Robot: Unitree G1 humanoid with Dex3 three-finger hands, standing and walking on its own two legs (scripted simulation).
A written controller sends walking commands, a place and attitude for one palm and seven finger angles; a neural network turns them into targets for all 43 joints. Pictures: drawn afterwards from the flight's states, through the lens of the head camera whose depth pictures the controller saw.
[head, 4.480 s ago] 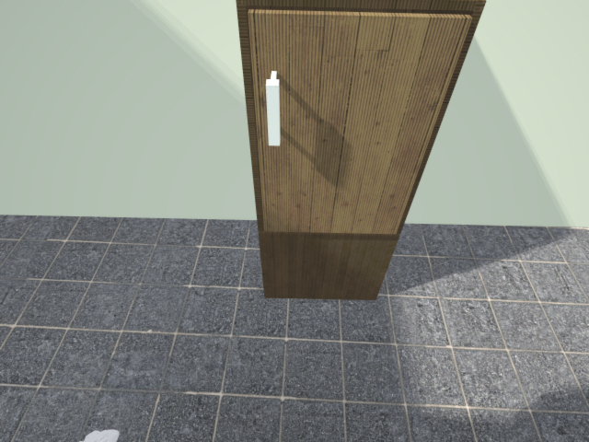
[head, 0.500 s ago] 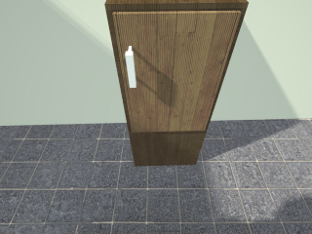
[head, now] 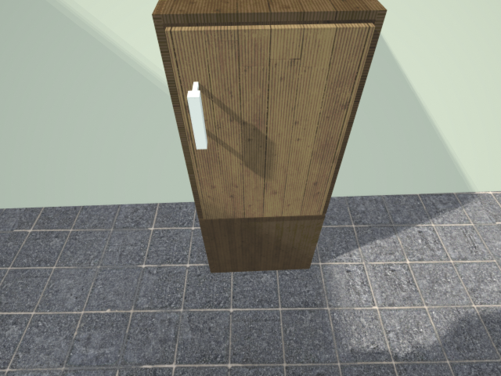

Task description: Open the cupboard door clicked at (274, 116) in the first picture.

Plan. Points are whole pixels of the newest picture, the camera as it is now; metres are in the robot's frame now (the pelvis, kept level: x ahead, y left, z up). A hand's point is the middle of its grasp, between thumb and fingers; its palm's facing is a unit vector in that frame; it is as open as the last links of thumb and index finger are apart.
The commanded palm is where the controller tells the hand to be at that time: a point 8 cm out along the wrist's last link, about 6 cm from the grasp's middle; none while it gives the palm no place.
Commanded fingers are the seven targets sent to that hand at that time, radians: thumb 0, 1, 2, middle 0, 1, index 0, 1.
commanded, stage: shuffle to correct the standing spot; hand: left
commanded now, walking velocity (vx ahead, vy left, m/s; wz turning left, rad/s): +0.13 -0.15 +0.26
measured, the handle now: (198, 116) +0.61 +0.15 +0.08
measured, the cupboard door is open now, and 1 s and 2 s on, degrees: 0 0 0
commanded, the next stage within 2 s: come to a stop and stand still in 0.54 s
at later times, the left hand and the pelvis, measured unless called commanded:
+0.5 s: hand out of the picture +0.02 +0.14 -0.19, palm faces +0.07 -0.99 -0.16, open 7.4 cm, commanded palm none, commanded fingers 0.00 0.90 0.90 -0.20 -0.30 -0.20 -0.30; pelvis +0.07 -0.03 -0.01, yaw +3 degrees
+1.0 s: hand out of the picture +0.15 +0.09 -0.18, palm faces +0.13 -0.97 -0.20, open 7.3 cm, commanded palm none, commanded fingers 0.00 0.90 0.90 -0.20 -0.30 -0.20 -0.30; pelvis +0.11 -0.10 -0.01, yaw +5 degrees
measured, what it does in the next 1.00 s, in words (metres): walks ahead: right foot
